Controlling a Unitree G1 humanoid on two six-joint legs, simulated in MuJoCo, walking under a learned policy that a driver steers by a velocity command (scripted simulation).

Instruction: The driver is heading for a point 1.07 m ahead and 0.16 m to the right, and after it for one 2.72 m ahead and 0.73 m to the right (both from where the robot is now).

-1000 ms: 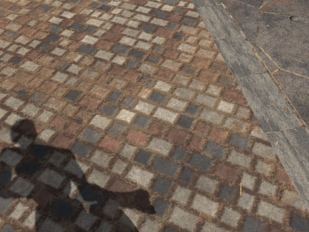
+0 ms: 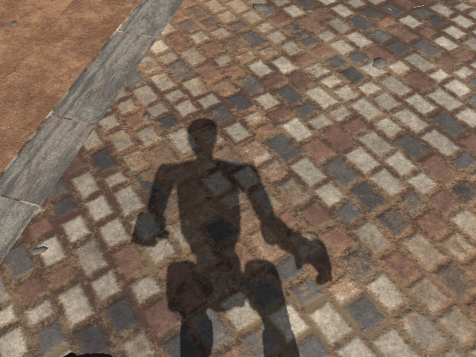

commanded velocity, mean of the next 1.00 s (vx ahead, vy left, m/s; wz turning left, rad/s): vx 0.05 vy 0.00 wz -0.24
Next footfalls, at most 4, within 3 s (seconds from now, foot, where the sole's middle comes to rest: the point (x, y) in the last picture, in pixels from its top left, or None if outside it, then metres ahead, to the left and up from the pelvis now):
0.26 left None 0.11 0.13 -0.77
1.10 left None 0.17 0.10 -0.77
1.46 right None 0.27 -0.21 -0.77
1.94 left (248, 295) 0.62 0.02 -0.77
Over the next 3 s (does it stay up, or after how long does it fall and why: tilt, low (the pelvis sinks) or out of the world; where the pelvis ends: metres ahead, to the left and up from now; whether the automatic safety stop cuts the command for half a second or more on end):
stays up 1.07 -0.09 -0.01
